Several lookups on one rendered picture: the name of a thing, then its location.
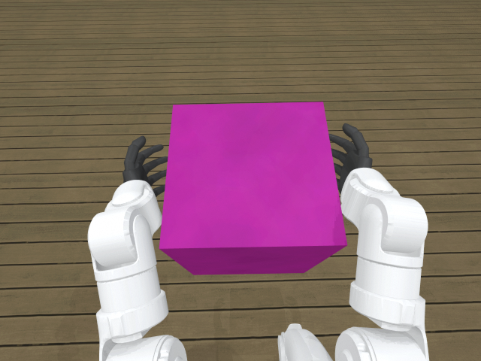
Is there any left robot forearm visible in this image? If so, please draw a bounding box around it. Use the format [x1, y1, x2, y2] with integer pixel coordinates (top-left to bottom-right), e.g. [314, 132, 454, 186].
[88, 180, 168, 361]

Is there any robot right shin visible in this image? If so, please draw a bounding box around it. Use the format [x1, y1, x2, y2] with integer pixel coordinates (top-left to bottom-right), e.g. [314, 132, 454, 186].
[287, 323, 302, 330]

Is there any right robot upper arm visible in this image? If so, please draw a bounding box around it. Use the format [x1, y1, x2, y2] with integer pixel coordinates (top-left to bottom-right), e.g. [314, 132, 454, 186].
[335, 327, 427, 361]

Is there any carton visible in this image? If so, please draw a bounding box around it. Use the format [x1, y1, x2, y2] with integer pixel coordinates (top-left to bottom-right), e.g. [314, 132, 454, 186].
[159, 102, 347, 275]

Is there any left robot upper arm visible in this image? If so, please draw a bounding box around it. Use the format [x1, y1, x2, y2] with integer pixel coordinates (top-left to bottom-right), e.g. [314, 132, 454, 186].
[106, 335, 187, 361]

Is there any right robot thigh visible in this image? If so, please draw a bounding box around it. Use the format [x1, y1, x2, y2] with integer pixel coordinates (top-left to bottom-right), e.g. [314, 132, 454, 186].
[278, 329, 333, 361]

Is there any right robot forearm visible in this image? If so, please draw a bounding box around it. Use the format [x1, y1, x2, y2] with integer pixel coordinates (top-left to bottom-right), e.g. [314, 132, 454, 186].
[340, 168, 429, 361]

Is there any robot right hand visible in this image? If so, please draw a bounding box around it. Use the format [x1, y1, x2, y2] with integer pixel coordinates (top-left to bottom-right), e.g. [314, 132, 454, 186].
[329, 123, 373, 194]

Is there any robot left hand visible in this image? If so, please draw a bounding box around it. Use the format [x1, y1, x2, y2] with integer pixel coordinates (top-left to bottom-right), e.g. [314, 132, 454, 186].
[123, 136, 168, 197]

